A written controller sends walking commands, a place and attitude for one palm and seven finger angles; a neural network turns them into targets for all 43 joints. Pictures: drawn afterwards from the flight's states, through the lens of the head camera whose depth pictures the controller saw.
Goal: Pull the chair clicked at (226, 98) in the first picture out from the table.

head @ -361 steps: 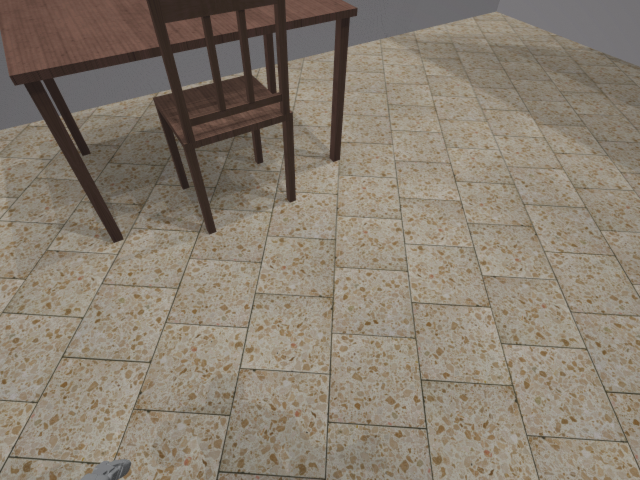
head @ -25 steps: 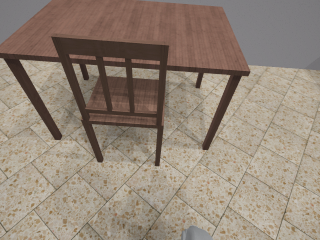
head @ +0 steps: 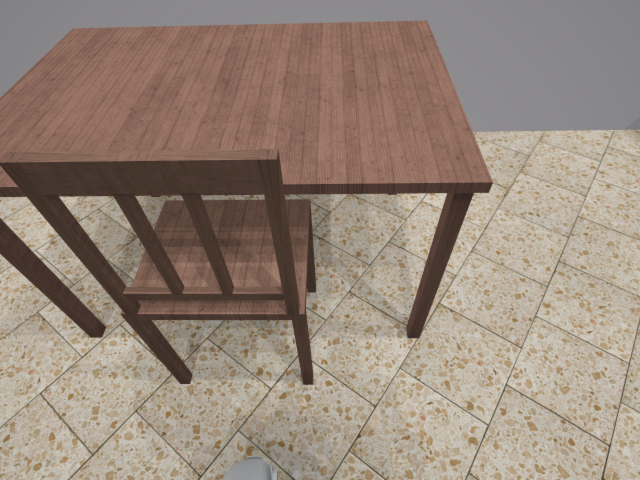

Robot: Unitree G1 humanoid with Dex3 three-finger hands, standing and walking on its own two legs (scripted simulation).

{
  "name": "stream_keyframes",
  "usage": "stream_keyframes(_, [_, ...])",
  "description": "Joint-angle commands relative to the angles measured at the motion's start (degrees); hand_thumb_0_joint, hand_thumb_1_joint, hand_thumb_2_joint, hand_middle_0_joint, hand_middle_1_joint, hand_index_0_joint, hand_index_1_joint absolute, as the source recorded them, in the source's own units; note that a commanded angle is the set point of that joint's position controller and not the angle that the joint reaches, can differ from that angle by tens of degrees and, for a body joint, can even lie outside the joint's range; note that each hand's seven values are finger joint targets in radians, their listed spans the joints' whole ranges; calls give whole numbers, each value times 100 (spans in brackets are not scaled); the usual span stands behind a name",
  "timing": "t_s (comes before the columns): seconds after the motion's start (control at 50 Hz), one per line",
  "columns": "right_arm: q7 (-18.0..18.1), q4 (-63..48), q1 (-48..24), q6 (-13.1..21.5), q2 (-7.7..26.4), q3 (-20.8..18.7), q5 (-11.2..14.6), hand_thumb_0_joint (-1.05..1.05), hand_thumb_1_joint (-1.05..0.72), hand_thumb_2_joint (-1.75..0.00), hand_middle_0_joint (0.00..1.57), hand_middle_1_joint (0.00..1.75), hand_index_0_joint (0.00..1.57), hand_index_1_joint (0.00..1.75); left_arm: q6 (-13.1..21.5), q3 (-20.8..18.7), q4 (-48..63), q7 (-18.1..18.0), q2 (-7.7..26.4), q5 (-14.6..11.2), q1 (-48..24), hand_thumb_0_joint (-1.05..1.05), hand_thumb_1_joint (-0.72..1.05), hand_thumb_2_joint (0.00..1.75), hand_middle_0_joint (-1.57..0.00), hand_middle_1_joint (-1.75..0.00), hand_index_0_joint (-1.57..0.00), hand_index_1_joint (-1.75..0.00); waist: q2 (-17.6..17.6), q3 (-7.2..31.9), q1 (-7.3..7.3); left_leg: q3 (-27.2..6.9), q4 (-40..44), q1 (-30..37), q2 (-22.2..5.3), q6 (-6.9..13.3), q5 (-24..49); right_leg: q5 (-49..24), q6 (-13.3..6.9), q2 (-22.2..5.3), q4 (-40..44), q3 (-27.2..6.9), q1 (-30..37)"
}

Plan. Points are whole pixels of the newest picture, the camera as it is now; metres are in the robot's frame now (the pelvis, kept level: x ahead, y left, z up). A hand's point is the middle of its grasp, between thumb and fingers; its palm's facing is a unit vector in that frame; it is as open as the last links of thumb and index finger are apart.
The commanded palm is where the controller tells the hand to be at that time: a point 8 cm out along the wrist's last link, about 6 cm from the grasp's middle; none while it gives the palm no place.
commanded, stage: come to a stop and stand still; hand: left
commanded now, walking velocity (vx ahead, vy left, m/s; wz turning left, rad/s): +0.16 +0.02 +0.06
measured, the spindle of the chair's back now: (153, 247) +0.51 +0.35 -0.08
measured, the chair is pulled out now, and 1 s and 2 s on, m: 0.00 0.00 0.00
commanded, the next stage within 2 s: look again from close up in 1.46 s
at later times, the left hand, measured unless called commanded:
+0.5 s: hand out of the picture +0.09 +0.19 -0.18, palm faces +0.07 -0.96 -0.27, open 7.4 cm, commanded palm none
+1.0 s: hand out of the picture +0.03 +0.15 -0.16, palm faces +0.10 -0.96 -0.28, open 7.4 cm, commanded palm none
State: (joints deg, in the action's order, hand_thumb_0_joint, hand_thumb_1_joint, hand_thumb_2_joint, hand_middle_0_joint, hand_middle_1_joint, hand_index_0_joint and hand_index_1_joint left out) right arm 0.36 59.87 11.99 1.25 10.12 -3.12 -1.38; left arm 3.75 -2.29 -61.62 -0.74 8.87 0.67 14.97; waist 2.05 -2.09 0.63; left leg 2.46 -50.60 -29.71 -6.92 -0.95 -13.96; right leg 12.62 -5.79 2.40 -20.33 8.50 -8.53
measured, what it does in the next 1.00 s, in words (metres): steps on the spot: left foot, then right foot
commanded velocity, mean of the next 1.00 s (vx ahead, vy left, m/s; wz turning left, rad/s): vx -0.05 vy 0.06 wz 0.00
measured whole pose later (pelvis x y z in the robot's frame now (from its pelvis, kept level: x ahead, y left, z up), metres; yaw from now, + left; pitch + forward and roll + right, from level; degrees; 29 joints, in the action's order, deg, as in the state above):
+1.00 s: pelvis +0.03 -0.04 +0.00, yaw +1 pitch +0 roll +3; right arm 0.1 60.3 13.8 -3.4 13.0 -3.3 -0.8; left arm -0.1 -2.2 -58.9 -1.9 8.5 1.7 16.1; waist 0.8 -2.9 -2.9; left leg 0.6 -41.9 -16.4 -1.2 -2.6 -22.6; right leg 9.9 -1.3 -4.4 -24.2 3.1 -14.6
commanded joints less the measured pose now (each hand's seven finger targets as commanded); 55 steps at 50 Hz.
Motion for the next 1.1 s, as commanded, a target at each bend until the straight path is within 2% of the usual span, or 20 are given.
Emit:
stream_keyframes(0.0, [-79, -172, -32, 62, 23, 77, 12, 0, -90, -90, 20, 30, 20, 30, 88, -91, 19, -3, 661, 28, 663, 0, 90, 90, -20, -30, -20, -30, -647, 44, -193, 182, 706, 73, 176, -3, -32, -2804, -488, -1628, 559, -1049, 503])
stream_keyframes(0.06, [-74, -230, -288, 114, 64, 99, 29, 0, -90, -90, 20, 30, 20, 30, 54, -95, -105, -34, 701, 53, 873, 0, 90, 90, -20, -30, -20, -30, -747, 71, -288, 238, 1228, 314, 306, 86, -231, -3298, -479, -1715, 267, -1110, 858])
stream_keyframes(0.12, [46, 36, 169, 165, 115, 172, 17, 0, -90, -90, 20, 30, 20, 30, -20, -18, -183, -106, 551, -12, 681, 0, 90, 90, -20, -30, -20, -30, -578, 313, 12, 217, 2550, 1631, 499, 87, 1203, -4183, -35, -1296, -702, -738, 733])
stream_keyframes(0.16, [165, 206, 881, 211, 635, 113, 27, 0, -90, -90, 20, 30, 20, 30, -69, 119, -159, -177, 213, -98, 881, 0, 90, 90, -20, -30, -20, -30, 398, 1005, 140, -780, 2066, 3687, -833, 673, 5954, -1820, 527, -703, -1668, -467, -638])
stream_keyframes(0.18, [197, 269, 899, 143, 699, 126, 97, 0, -90, -90, 20, 30, 20, 30, -112, 158, -208, -235, 141, -118, 1037, 0, 90, 90, -20, -30, -20, -30, 827, 1038, 66, -1074, 2248, 3818, -1450, 1154, 7618, 1060, 635, -537, -2045, -486, -803])
stream_keyframes(0.2, [247, 267, 606, 79, 698, 174, 134, 0, -90, -90, 20, 30, 20, 30, -207, 139, -236, -262, 244, -91, 1087, 0, 90, 90, -20, -30, -20, -30, 919, 774, -47, -992, 2553, 3487, -1529, 1300, 7792, 2130, 679, -559, -2286, -739, -852])
stream_keyframes(0.26, [329, 151, 11, -78, 628, 106, 117, 0, -90, -90, 20, 30, 20, 30, -427, 29, -172, -271, 465, -18, 751, 0, 90, 90, -20, -30, -20, -30, 870, 10, -123, -780, 2874, 2626, -1257, 1179, 6545, 1981, 697, -653, -2622, -876, -998])
stream_keyframes(0.36, [279, -198, -322, -241, 858, -134, 51, 0, -90, -90, 20, 30, 20, 30, -615, -118, 65, -206, 427, 22, 689, 0, 90, 90, -20, -30, -20, -30, 225, 552, -152, -595, 2879, 2379, -1211, 1196, 4612, 1607, 725, -491, -3405, -823, -1160])
stream_keyframes(0.48, [114, -438, -872, -298, 840, -194, 18, 0, -90, -90, 20, 30, 20, 30, -533, -113, 191, -151, 340, 51, 954, 0, 90, 90, -20, -30, -20, -30, 750, 605, -422, -290, 2646, 1351, -723, 707, 1178, 439, 730, -539, -1599, -546, -188])
stream_keyframes(0.5, [82, -416, -757, -309, 653, -169, 51, 0, -90, -90, 20, 30, 20, 30, -473, -110, 153, -163, 470, 87, 1007, 0, 90, 90, -20, -30, -20, -30, 280, 534, -429, -164, 2239, 1175, -343, 445, 305, -77, 738, -603, -693, -694, 43])
stream_keyframes(0.54, [13, -562, -535, -398, 209, -86, 111, 0, -90, -90, 20, 30, 20, 30, -364, -138, 450, -155, 1303, 143, 408, 0, 90, 90, -20, -30, -20, -30, -1776, -34, -225, 78, 896, 779, 613, -50, -1571, -9, 63, -2247, 793, -2871, -992])
stream_keyframes(0.56, [-8, -588, -574, -453, 396, -125, 82, 0, -90, -90, 20, 30, 20, 30, -386, -158, 574, -142, 1403, 130, 226, 0, 90, 90, -20, -30, -20, -30, -1253, -164, -252, -206, 452, 1010, 517, -19, -1610, 527, -273, -2457, 1034, -2870, -1417])
stream_keyframes(0.6, [-21, -480, -586, -473, 465, -116, 27, 0, -90, -90, 20, 30, 20, 30, -360, -220, 569, -163, 1368, 122, 5, 0, 90, 90, -20, -30, -20, -30, -1284, -380, -213, -452, -158, 590, 489, 26, -1186, 646, -224, -2272, 967, -2944, -1340])
stream_keyframes(0.66, [-67, -293, -107, -441, 629, -158, 28, 0, -90, -90, 20, 30, 20, 30, -345, -232, 634, -172, 1243, 77, -97, 0, 90, 90, -20, -30, -20, -30, -890, -267, -143, -465, -668, 370, 507, -29, -599, 51, -198, -2069, 727, -2233, -798])
stream_keyframes(0.74, [-73, -369, -46, -439, 652, -137, -8, 0, -90, -90, 20, 30, 20, 30, -317, -254, 558, -208, 1164, 61, 355, 0, 90, 90, -20, -30, -20, -30, -911, 19, -353, -497, -787, 10, 557, -152, -414, -332, -247, -2085, 595, -2113, 50])
stream_keyframes(0.84, [-39, -451, -63, -403, 553, -65, 12, 0, -90, -90, 20, 30, 20, 30, -303, -270, 451, -226, 1169, 98, 686, 0, 90, 90, -20, -30, -20, -30, -1076, 325, -489, -376, -30, 133, 534, -224, -837, -1290, -381, -2142, 395, -2104, 659])
stream_keyframes(0.9, [-34, -404, 32, -366, 477, -30, 51, 0, -90, -90, 20, 30, 20, 30, -325, -264, 424, -183, 1168, 123, 587, 0, 90, 90, -20, -30, -20, -30, -1290, 297, -457, -210, 628, 633, 556, -178, -951, -846, -357, -2036, 542, -2034, 331])
stream_keyframes(1.02, [31, -45, 779, -211, 299, 62, 93, 0, -90, -90, 20, 30, 20, 30, -410, -238, 334, -145, 1099, 55, 63, 0, 90, 90, -20, -30, -20, -30, -1283, 306, -66, 78, 2699, 2387, 680, -41, 49, 423, 83, -1501, 324, -1569, -817])
stream_keyframes(1.04, [54, 20, 928, -159, 377, 65, 91, 0, -90, -90, 20, 30, 20, 30, -437, -193, 333, -142, 931, 25, 14, 0, 90, 90, -20, -30, -20, -30, -850, 262, 6, -67, 3039, 2718, 510, -12, 141, 750, 252, -1254, 46, -1382, -1148])
stream_keyframes(1.08, [102, -100, 760, -126, 906, -15, 25, 0, -90, -90, 20, 30, 20, 30, -493, -84, 366, -114, 443, -5, 182, 0, 90, 90, -20, -30, -20, -30, 832, -51, -80, -1534, 3935, 1940, -730, 431, -816, 979, 611, -595, -910, -663, -1375])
